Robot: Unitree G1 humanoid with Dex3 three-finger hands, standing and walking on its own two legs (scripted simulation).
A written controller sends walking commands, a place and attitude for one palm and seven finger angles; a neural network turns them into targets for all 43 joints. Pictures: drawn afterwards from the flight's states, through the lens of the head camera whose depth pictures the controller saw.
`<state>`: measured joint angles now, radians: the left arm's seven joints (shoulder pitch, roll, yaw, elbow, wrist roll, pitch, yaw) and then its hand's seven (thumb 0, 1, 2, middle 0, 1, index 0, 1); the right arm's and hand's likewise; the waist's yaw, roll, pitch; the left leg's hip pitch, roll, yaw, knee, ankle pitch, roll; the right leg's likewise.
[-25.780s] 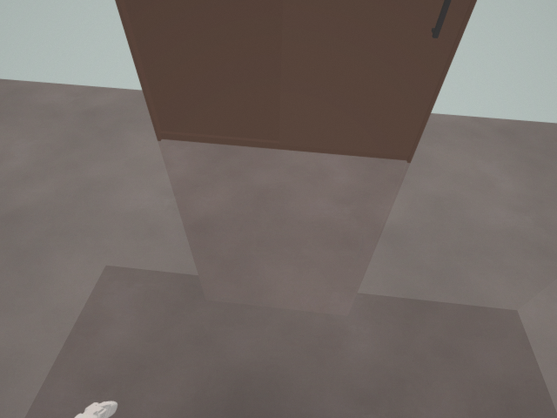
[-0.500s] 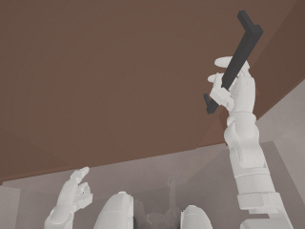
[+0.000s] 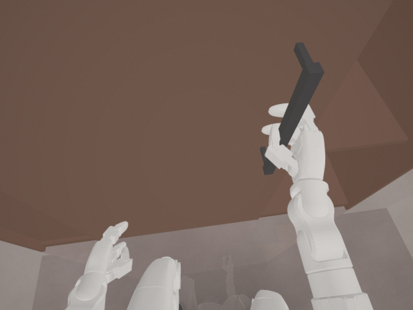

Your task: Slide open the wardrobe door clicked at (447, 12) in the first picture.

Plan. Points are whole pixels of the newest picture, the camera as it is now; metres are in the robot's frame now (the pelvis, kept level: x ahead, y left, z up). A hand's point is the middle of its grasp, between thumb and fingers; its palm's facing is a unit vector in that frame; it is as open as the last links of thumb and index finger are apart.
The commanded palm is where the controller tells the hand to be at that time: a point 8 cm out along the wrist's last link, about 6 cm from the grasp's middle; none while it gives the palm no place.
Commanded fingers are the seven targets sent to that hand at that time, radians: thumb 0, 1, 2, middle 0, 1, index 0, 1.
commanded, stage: step sideways, sliding the door along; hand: right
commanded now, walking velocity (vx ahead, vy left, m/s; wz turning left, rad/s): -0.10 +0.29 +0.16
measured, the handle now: (280, 124) +0.41 -0.15 +0.09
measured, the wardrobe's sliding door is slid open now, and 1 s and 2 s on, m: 0.45 0.51 0.51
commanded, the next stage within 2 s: stop walking and hold the door there in 0.44 s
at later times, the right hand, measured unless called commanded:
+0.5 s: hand (229, 149) +0.36 -0.05 +0.09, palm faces +0.40 +0.92 -0.03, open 6.0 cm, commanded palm +0.31 -0.02 +0.09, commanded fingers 0.00 -0.90 -0.90 0.45 1.40 0.45 1.40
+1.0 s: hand (238, 152) +0.36 -0.06 +0.08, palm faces +0.46 +0.81 -0.38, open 6.1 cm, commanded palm +0.31 -0.08 +0.07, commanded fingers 0.00 -0.90 -0.90 0.45 1.40 0.45 1.40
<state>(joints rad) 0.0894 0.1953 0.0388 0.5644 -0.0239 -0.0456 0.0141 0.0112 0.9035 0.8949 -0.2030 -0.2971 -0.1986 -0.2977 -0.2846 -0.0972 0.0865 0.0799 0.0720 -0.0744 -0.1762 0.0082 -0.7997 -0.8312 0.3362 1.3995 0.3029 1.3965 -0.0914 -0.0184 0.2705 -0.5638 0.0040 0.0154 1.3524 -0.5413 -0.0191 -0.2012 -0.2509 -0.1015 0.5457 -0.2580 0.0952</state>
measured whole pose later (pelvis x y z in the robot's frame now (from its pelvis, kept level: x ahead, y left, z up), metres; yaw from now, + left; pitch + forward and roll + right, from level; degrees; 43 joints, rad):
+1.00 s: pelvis -0.03 +0.25 -0.01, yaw +12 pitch -5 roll +1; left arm 0.24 0.34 0.06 0.72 -0.04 -0.07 0.10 0.01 0.90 0.89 -0.20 -0.30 -0.20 -0.30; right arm -0.21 -0.56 -0.53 0.65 -0.03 -0.16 -0.13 -0.16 -0.61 -0.81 0.35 1.36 0.35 1.35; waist 0.02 -0.01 0.10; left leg -0.34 0.07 0.01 0.65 -0.26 -0.03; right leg -0.29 -0.01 -0.01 0.64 -0.21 0.00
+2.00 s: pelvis -0.05 +0.20 +0.00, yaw +11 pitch -2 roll -1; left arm 0.22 0.35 0.06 0.76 -0.05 0.01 0.12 0.01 0.90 0.89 -0.20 -0.30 -0.20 -0.30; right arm -0.43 -0.51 -0.44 0.91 0.00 -0.21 -0.05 -0.17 -0.61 -0.87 0.37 1.38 0.44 1.39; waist 0.02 -0.02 0.14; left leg -0.20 0.17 0.07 0.52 -0.26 -0.09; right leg -0.23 -0.01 -0.04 0.48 -0.20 0.01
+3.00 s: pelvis -0.07 +0.18 +0.01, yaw +10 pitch +0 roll +1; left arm 0.25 0.27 -0.02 0.71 -0.07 -0.04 0.11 0.01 0.90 0.89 -0.21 -0.30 -0.20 -0.30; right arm -0.47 -0.48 -0.32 0.82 0.09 -0.10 -0.10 -0.07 -0.73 -0.84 0.31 1.30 0.36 1.40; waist 0.01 0.01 0.07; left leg -0.06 -0.05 0.03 0.36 -0.29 0.04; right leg -0.30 -0.02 -0.02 0.45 -0.15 -0.02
